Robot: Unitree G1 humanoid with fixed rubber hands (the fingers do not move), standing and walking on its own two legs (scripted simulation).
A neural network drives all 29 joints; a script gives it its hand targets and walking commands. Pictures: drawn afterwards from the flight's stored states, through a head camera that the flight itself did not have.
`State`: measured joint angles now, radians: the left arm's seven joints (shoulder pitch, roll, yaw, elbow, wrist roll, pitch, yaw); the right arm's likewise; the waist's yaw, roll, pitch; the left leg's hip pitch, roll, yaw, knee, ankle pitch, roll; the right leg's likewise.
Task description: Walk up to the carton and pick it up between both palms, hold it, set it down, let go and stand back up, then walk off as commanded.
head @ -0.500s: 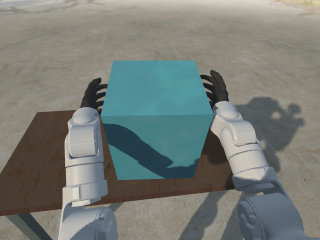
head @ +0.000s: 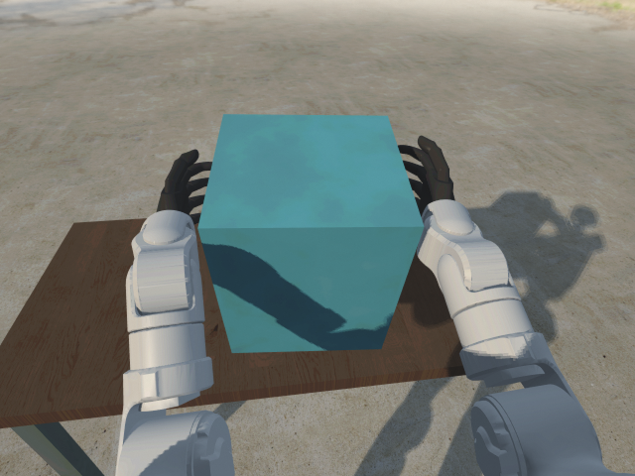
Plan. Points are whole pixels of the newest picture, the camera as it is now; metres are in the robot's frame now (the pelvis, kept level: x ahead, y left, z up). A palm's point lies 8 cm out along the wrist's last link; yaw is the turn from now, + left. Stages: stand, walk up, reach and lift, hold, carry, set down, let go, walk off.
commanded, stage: hold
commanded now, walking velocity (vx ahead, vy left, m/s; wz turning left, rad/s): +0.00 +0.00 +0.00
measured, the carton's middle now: (307, 238) +0.39 +0.01 +0.15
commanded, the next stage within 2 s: none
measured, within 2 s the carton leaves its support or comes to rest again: neither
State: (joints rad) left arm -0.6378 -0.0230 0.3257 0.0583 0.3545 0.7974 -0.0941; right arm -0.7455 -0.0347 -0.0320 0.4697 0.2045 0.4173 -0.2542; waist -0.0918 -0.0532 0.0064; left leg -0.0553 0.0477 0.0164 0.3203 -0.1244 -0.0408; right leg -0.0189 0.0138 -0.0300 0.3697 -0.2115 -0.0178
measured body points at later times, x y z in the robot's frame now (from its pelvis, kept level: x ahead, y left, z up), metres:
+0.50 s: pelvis +0.00 +0.00 +0.00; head -0.05 +0.02 +0.45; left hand +0.38 +0.16 +0.20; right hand +0.38 -0.15 +0.21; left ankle +0.04 +0.15 -0.75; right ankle +0.00 -0.10 -0.75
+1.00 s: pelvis +0.00 +0.00 +0.00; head -0.05 +0.02 +0.45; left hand +0.37 +0.16 +0.22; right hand +0.38 -0.15 +0.23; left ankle +0.04 +0.15 -0.75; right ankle +0.01 -0.10 -0.75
